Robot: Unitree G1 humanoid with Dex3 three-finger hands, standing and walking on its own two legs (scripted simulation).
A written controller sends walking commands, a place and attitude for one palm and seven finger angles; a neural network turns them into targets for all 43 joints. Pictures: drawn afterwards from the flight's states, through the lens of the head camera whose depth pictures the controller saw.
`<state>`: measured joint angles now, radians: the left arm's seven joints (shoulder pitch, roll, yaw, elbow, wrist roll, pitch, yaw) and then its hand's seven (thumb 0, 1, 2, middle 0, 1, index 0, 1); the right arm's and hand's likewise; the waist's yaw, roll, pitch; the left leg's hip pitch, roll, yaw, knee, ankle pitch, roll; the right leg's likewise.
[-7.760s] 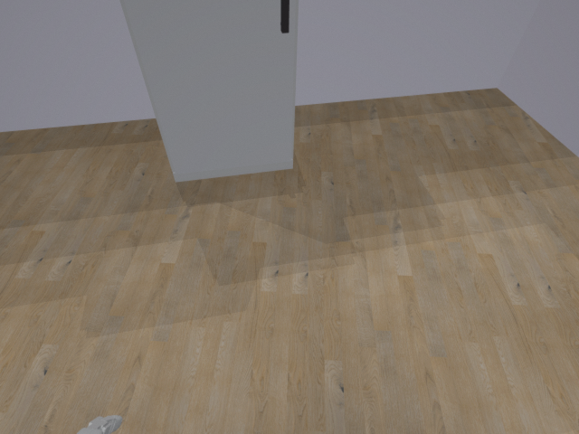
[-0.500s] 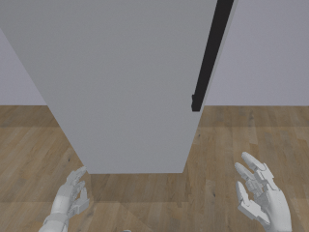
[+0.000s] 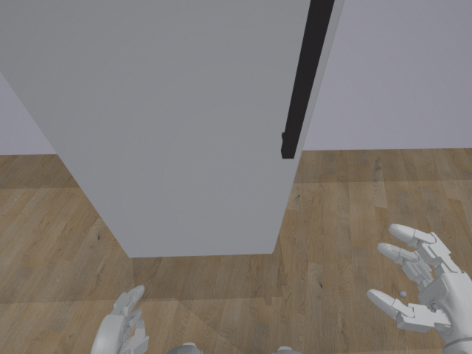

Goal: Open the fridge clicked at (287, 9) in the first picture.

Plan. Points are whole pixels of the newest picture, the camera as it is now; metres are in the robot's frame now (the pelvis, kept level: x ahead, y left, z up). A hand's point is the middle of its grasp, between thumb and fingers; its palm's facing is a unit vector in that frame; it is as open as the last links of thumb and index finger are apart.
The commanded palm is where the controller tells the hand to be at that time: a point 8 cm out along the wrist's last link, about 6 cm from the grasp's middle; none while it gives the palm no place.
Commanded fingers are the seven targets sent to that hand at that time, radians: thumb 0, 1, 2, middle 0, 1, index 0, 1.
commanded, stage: raise the hand to about handle height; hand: right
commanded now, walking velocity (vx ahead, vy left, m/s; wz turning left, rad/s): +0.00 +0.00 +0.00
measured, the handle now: (303, 62) +0.54 -0.07 +0.22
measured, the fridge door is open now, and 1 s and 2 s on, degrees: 0 0 0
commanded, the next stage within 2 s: move the hooked fingers beside the handle in 1.30 s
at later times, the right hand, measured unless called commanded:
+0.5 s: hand (451, 254) +0.26 -0.26 +0.12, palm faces -0.04 +1.00 -0.07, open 13.6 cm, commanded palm +0.23 -0.31 +0.13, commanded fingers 0.00 0.50 -0.30 0.30 1.20 0.30 1.20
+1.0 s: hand (468, 216) +0.30 -0.28 +0.15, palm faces -0.05 +1.00 -0.06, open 14.0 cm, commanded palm +0.26 -0.32 +0.16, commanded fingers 0.00 0.50 -0.30 0.30 1.20 0.30 1.20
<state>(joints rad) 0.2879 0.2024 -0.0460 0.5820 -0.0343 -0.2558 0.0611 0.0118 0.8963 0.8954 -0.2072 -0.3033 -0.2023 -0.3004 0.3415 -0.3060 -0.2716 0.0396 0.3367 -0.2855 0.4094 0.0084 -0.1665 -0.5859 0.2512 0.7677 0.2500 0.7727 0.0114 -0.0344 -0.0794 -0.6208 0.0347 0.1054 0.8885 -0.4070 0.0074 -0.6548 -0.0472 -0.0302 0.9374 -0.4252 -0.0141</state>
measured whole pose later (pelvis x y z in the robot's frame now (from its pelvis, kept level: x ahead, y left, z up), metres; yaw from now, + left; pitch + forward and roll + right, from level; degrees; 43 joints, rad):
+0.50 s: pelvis +0.02 -0.01 +0.02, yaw -1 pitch +4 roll +2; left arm 0.24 0.26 -0.06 0.56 -0.05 -0.29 0.09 0.01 0.90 0.90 -0.20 -0.30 -0.20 -0.30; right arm 0.14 -0.39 -0.36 0.13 0.35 -0.14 0.49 -0.01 0.40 -0.34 0.29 1.13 0.29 1.14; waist -0.03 -0.03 -0.05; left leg -0.41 0.04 0.10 0.70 -0.35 -0.01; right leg -0.45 -0.03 -0.04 0.77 -0.38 -0.03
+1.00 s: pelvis +0.02 +0.00 +0.04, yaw +0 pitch +3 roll +1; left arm 0.28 0.29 -0.06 0.59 -0.06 -0.25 0.09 0.01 0.90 0.90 -0.20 -0.30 -0.20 -0.30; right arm -0.04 -0.47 -0.45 0.31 0.36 -0.06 0.59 -0.01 0.50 -0.30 0.30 1.20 0.30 1.20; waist -0.02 -0.04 -0.03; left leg -0.34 0.04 0.09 0.61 -0.31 0.00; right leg -0.37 -0.03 -0.05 0.65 -0.33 -0.02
